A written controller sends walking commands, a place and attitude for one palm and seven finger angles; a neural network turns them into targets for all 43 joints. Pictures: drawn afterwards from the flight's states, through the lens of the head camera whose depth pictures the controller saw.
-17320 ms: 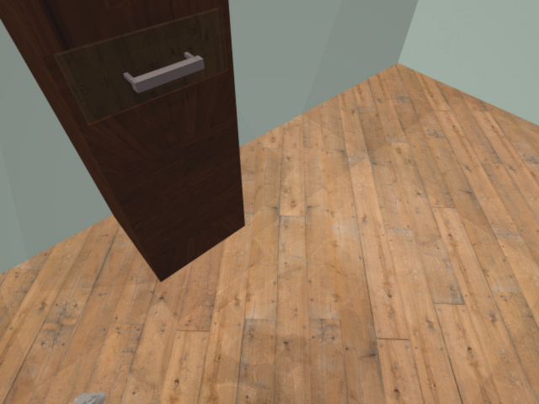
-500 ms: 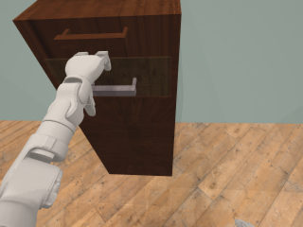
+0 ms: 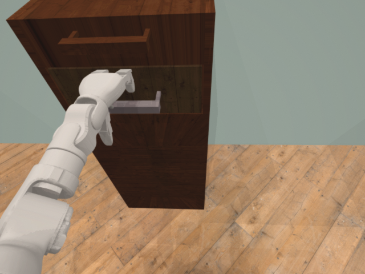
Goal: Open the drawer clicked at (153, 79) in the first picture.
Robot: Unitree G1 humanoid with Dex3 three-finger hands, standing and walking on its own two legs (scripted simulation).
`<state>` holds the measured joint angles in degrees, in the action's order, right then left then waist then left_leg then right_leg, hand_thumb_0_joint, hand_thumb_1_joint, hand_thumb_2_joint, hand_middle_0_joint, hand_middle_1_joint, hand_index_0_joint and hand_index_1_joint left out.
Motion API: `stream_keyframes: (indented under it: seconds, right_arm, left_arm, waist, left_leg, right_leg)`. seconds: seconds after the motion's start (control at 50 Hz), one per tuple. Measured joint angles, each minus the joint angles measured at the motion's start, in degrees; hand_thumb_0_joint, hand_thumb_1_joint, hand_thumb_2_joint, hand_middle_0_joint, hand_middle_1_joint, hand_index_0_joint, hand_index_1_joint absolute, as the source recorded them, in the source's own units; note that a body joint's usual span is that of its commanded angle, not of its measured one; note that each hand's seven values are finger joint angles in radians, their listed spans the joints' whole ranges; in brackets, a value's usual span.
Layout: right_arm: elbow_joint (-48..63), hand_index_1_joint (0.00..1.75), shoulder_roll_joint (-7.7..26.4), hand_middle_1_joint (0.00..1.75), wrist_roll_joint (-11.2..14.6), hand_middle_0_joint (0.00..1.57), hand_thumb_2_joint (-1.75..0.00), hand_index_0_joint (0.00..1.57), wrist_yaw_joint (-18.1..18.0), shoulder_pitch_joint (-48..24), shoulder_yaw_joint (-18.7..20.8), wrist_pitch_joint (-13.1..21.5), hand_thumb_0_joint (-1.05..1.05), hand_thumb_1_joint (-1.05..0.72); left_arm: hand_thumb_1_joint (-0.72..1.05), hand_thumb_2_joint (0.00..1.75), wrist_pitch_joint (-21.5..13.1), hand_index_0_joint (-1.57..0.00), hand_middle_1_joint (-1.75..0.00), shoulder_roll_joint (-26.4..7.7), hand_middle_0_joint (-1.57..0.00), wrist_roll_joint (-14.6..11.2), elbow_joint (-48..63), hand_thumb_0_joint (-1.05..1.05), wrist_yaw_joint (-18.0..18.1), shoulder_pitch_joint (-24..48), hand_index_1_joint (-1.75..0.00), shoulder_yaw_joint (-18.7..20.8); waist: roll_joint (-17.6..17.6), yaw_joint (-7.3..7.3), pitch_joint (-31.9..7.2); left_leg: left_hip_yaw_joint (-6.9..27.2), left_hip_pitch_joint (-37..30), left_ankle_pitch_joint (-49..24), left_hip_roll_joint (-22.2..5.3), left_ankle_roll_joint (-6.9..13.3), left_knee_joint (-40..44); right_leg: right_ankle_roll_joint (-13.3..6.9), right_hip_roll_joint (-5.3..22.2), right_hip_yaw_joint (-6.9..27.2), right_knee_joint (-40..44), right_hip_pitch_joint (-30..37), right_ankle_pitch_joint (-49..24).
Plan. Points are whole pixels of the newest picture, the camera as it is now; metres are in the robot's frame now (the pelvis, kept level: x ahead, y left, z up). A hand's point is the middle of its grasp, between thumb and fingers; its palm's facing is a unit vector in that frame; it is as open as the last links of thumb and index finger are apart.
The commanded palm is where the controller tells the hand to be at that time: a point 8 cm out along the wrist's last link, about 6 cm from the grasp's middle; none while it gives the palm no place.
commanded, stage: lower the fingers behind the handle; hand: left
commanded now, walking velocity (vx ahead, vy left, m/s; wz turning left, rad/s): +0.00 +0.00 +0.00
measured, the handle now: (127, 101) +0.52 +0.17 +0.08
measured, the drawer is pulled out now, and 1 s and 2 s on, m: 0.00 0.00 0.00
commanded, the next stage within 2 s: close the thumb around the handle in 1.44 s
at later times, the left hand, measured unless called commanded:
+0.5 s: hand (115, 115) +0.45 +0.19 +0.10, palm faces -0.05 -0.03 -1.00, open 13.9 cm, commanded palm +0.43 +0.19 +0.16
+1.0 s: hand (117, 123) +0.45 +0.19 +0.07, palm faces -0.02 -0.03 -1.00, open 13.8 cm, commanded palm +0.43 +0.20 +0.12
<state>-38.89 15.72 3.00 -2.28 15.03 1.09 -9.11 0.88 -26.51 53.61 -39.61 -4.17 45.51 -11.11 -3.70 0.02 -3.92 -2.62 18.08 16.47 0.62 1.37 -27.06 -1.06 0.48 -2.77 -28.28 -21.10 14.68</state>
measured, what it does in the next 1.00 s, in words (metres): stands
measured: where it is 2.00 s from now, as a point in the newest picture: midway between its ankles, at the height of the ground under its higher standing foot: outside the picture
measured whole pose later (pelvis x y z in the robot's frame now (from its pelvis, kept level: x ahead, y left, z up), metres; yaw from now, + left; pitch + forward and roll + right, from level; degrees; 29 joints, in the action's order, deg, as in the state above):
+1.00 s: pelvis +0.00 +0.00 -0.01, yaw -1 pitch +11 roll +0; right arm -38.8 14.2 1.2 -1.3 16.4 2.6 -7.8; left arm -2.4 -24.3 59.3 -48.1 9.8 41.8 -5.8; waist -2.9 1.9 -5.6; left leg -3.9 25.2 18.9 -0.1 1.6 -32.7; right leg -0.9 -0.1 -1.5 -32.9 -28.3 15.9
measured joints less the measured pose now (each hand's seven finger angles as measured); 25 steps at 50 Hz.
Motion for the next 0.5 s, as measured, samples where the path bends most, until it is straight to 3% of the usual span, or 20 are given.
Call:
stream_keyframes:
  seconds: [0.12, 0.18, 0.24, 0.3, 0.36, 0.42, 0.5]
  right_arm:
    - [0.38, 0.3, -0.34, 0.3, -0.77, 0.2, -0.89, 0.2, 0.08, -0.86, 0.66, 1.03, 0.0, -0.91]
    - [0.11, 0.3, -0.74, 0.3, -1.1, 0.2, -0.89, 0.2, 0.67, -1.09, 0.93, 1.32, 0.0, -0.91]
    - [-0.38, 0.3, -1.06, 0.3, -1.11, 0.2, -0.89, 0.2, 1.26, -1.4, 0.71, 1.0, 0.0, -0.91]
    - [-0.34, 0.3, -1.3, 0.3, -0.9, 0.2, -0.89, 0.2, 1.49, -1.44, 0.43, 0.49, 0.0, -0.91]
    - [0.12, 0.3, -1.41, 0.3, -0.61, 0.2, -0.89, 0.2, 1.14, -1.26, 0.11, 0.11, 0.0, -0.9]
    - [0.66, 0.3, -1.48, 0.3, -0.56, 0.2, -0.89, 0.2, 0.48, -1.07, 0.01, 0.2, 0.0, -0.9]
    - [1.1, 0.3, -1.49, 0.3, -1.03, 0.2, -0.89, 0.2, 0.1, -0.54, 0.55, 0.75, 0.0, -0.9]
  left_arm:
    - [-0.49, 0.3, -4.96, -0.32, -1.2, 1.31, -0.32, 1.32, -0.43, 0.0, 4.08, -0.97, -1.2, 1.03]
    - [-0.49, 0.3, -4.37, -0.32, -1.2, 1.9, -0.33, 2.41, -1.28, 0.0, 7.55, -0.86, -1.2, 1.87]
    - [-0.49, 0.3, -1.58, -0.32, -1.2, 2.24, -0.32, 3.13, -2.98, 0.0, 9.54, -0.53, -1.2, 2.75]
    - [-0.48, 0.3, 1.62, -0.32, -1.2, 2.17, -0.32, 3.35, -3.98, 0.0, 9.16, -0.67, -1.2, 2.62]
    - [-0.48, 0.3, 2.64, -0.31, -1.2, 2.05, -0.32, 2.9, -4.36, 0.0, 7.26, -1.22, -1.2, 2.14]
    - [-0.49, 0.3, 1.03, -0.31, -1.2, 1.85, -0.32, 2.64, -4.4, 0.0, 5.51, -1.67, -1.2, 1.64]
    - [-0.49, 0.3, -2.43, -0.3, -1.2, 1.25, -0.32, 3.03, -3.21, 0.0, 6.19, -2.56, -1.19, 2.51]
  waist:
    - [0.64, 0.31, -0.02]
    - [0.61, 0.29, -0.59]
    - [0.43, 0.3, -1.16]
    - [0.13, 0.39, -1.44]
    - [-0.01, 0.55, -1.3]
    - [0.16, 0.72, -0.8]
    - [0.54, 0.64, -0.66]
  left_leg:
    - [-0.44, 1.7, 0.45, -0.07, 0.0, -1.19]
    - [-0.79, 2.41, 0.63, -0.16, -0.01, -1.51]
    - [-1.12, 2.62, 0.71, -0.27, 0.0, -1.5]
    - [-1.24, 2.46, 0.72, -0.34, 0.04, -1.36]
    - [-1.06, 2.16, 0.75, -0.33, 0.08, -1.34]
    - [-0.74, 2.16, 0.85, -0.29, 0.08, -1.67]
    - [-0.64, 2.89, 1.13, -0.31, 0.03, -2.41]
  right_leg:
    - [-0.02, -0.04, 0.44, -1.21, -1.9, 0.26]
    - [0.0, -0.14, 0.79, -1.56, -2.76, 0.32]
    - [0.03, -0.28, 1.12, -1.59, -3.12, 0.29]
    - [0.05, -0.37, 1.24, -1.43, -2.99, 0.24]
    - [0.06, -0.34, 1.06, -1.33, -2.57, 0.3]
    - [0.04, -0.27, 0.75, -1.51, -2.4, 0.45]
    - [-0.02, -0.26, 0.65, -2.13, -3.04, 0.7]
